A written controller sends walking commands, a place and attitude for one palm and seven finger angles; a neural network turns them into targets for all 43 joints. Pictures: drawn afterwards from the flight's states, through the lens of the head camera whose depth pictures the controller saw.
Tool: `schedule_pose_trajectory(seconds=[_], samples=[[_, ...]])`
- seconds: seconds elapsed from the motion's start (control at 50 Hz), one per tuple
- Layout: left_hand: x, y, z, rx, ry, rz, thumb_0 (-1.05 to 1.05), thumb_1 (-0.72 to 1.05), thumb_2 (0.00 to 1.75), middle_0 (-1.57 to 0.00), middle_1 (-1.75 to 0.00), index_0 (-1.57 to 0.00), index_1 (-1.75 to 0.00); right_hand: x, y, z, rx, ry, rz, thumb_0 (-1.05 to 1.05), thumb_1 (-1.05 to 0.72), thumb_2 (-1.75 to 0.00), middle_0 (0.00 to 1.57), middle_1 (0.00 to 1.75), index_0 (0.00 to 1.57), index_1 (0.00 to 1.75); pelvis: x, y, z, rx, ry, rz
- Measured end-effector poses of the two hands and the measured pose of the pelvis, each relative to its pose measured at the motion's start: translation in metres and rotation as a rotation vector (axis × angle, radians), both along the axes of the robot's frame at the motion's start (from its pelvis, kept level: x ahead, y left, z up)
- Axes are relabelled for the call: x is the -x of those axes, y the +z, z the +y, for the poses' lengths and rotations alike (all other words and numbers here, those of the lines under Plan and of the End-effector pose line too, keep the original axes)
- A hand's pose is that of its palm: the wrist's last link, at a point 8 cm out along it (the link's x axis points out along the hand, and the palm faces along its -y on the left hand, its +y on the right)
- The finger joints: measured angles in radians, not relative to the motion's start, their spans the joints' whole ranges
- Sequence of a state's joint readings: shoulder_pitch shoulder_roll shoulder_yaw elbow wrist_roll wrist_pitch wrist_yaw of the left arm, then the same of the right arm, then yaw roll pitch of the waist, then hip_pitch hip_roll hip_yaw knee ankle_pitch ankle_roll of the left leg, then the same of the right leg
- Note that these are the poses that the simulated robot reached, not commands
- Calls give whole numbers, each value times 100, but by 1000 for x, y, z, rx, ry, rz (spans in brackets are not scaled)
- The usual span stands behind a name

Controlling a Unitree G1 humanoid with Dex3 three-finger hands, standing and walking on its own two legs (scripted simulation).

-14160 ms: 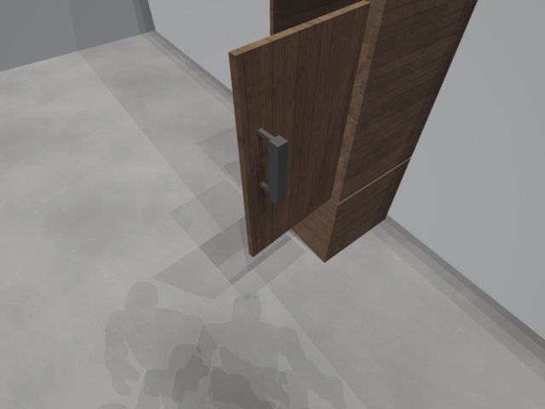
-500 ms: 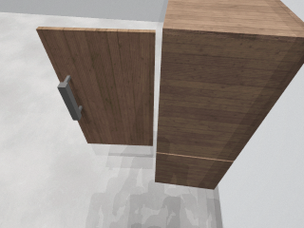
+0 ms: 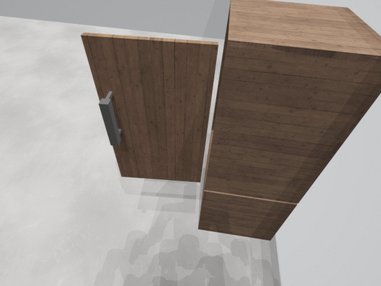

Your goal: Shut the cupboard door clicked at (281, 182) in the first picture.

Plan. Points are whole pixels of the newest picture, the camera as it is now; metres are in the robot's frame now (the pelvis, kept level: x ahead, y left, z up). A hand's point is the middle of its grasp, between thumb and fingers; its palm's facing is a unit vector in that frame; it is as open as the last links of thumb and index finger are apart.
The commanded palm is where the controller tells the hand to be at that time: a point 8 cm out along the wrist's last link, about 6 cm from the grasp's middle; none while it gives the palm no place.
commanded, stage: shuffle to correct the standing spot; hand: left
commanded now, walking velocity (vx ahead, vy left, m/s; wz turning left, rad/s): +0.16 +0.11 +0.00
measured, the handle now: (113, 119) +0.57 +0.29 +0.00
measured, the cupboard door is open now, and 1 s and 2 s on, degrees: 95 95 95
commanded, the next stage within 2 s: come to a stop and stand still in 0.60 s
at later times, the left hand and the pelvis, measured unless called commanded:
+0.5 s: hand out of the picture +0.05 +0.20 -0.18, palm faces -0.02 -0.99 -0.15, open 7.4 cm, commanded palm none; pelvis +0.06 +0.04 +0.00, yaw -3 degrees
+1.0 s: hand out of the picture +0.15 +0.28 -0.20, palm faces +0.09 -0.98 -0.18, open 7.4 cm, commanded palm none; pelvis +0.13 +0.10 -0.02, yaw +0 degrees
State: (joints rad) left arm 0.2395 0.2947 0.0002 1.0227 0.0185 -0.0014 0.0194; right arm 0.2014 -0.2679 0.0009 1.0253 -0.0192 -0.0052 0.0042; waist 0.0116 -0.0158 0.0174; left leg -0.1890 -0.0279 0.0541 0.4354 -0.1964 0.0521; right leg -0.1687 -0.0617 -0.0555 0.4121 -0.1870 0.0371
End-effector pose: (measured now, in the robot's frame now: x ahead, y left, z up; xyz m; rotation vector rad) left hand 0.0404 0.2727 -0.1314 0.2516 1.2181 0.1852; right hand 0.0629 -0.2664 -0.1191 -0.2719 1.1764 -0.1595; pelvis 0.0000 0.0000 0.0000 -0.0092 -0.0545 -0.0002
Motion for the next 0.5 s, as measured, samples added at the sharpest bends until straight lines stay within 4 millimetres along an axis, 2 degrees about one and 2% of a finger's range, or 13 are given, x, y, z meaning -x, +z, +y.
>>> schedule_pose_trajectory(seconds=[0.08, 0.16, 0.26, 0.32, 0.4, 0.44, 0.5], samples=[[13, -3, 2, 2, 9, 43, 0, 90, 90, -20, -30, -20, -30, 15, -5, 6, -7, -16, 50, 1, -90, -90, 21, 30, 20, 30, 0, 0, 5, 0, 0, 6], [30, -9, -6, 30, 26, 102, 0, 90, 90, -20, -30, -20, -30, 34, -12, 18, -25, -37, 118, 1, -90, -90, 21, 30, 20, 30, -5, -1, 10, 5, -2, 16], [51, -22, -16, 88, 61, 179, 0, 90, 90, -20, -30, -20, -30, 55, -21, 41, -50, -69, 196, 1, -91, -90, 20, 30, 20, 30, -17, -7, 20, 10, -7, 20], [56, -29, -19, 119, 73, 229, 0, 90, 90, -20, -30, -20, -30, 64, -24, 58, -62, -98, 228, 1, -91, -90, 20, 30, 20, 30, -27, -10, 29, 8, -16, 23], [44, -27, -20, 137, 44, 269, 0, 90, 90, -20, -30, -20, -30, 75, -24, 79, -86, -154, 250, 1, -91, -90, 20, 30, 20, 30, -40, -8, 37, 2, -47, 22], [26, -24, -21, 141, 29, 253, 0, 90, 90, -20, -30, -20, -30, 81, -23, 89, -101, -172, 267, 0, -91, -90, 20, 30, 20, 30, -47, -6, 40, 2, -51, 20], [-11, -20, -23, 145, 12, 188, 1, 90, 90, -20, -30, -20, -30, 89, -22, 103, -127, -187, 310, 0, -91, -90, 20, 30, 20, 30, -56, -2, 42, 4, -45, 22]])
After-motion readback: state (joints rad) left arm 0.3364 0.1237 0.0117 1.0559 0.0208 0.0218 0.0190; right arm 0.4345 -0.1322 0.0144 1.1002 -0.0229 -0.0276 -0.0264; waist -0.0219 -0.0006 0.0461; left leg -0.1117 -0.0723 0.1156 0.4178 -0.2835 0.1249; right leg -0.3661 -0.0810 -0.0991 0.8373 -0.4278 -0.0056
